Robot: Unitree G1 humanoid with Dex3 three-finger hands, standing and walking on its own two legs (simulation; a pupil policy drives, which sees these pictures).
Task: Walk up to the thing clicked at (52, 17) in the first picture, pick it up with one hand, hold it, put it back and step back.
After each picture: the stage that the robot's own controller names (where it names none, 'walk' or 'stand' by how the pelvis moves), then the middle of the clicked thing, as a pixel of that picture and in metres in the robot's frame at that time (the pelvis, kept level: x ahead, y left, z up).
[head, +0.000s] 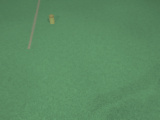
stand; (51, 19) +1.88 +0.42 -0.72
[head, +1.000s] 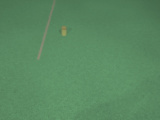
walk; (64, 31) +1.76 +0.16 -0.70
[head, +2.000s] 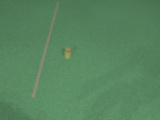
walk; (67, 53) +1.17 +0.08 -0.71
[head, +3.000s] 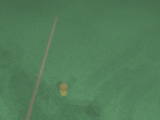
walk; (63, 89) +0.71 +0.13 -0.71
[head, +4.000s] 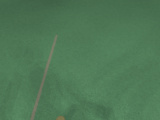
walk; out of the picture +0.48 +0.17 -0.71
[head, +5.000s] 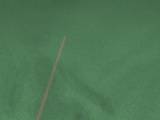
stand; out of the picture +0.38 +0.14 -0.71
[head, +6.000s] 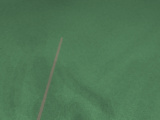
stand; out of the picture +0.36 +0.14 -0.72
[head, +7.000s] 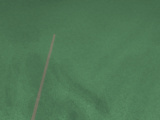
stand; out of the picture +0.36 +0.16 -0.72
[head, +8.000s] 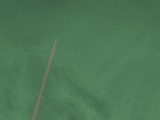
stand; out of the picture +0.35 +0.16 -0.73
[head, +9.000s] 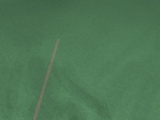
stand; out of the picture +0.36 +0.15 -0.73
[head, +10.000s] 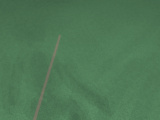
go down; out of the picture +0.35 +0.15 -0.72
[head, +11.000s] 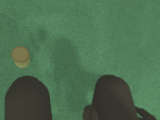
go down; (21, 57) +0.43 +0.21 -0.29
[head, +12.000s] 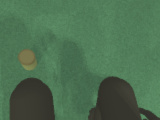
close in; (28, 60) +0.43 +0.21 -0.29
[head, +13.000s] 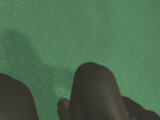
close in; out of the picture +0.42 +0.25 -0.22
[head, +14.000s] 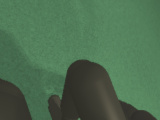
close; out of the picture +0.42 +0.27 -0.21
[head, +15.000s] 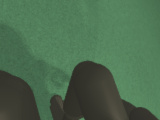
lift; out of the picture +0.39 +0.25 -0.23
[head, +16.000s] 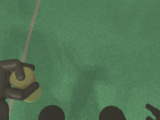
lift; (27, 85) +0.32 +0.19 -0.02
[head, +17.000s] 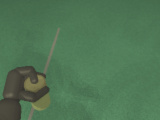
hold; (38, 93) +0.32 +0.16 +0.00
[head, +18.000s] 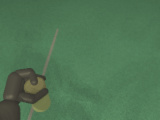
hold; (38, 95) +0.32 +0.17 -0.01
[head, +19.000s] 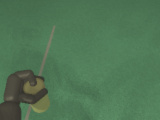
crouch; (37, 96) +0.32 +0.17 -0.03
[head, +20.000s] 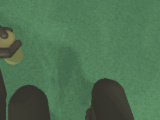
crouch; (9, 48) +0.46 +0.21 -0.10
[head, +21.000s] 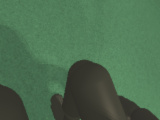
lower; out of the picture +0.42 +0.30 -0.22
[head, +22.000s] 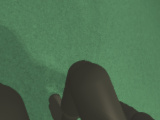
lower; out of the picture +0.43 +0.29 -0.23
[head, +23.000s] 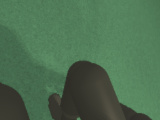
lower; out of the picture +0.43 +0.29 -0.23
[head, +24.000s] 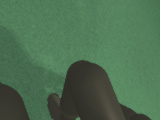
lower; out of the picture +0.43 +0.29 -0.23
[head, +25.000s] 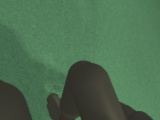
draw back; out of the picture +0.42 +0.28 -0.24
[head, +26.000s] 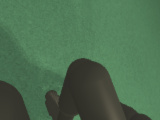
withdraw; out of the picture +0.41 +0.28 -0.23
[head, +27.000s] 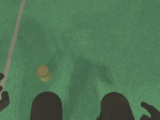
walk; (44, 73) +0.45 +0.20 -0.43
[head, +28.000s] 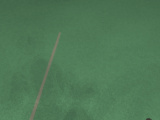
stand; out of the picture +0.39 +0.16 -0.66
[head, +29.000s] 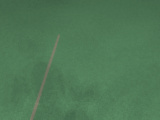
stand; out of the picture +0.40 +0.18 -0.67
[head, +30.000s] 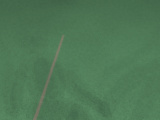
stand; out of the picture +0.40 +0.17 -0.70
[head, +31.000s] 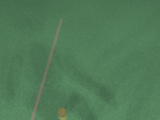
walk; (62, 114) +0.42 +0.15 -0.70
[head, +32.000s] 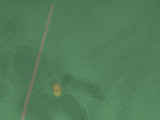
walk; (57, 90) +0.58 +0.17 -0.71
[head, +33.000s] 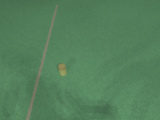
walk; (62, 69) +0.86 +0.25 -0.70
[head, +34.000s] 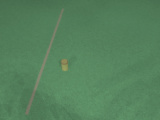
stand; (64, 65) +1.02 +0.18 -0.71
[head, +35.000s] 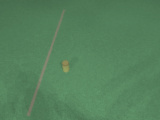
stand; (65, 66) +1.01 +0.18 -0.72
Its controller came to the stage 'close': yes
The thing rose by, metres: 0.69
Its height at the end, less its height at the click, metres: +0.00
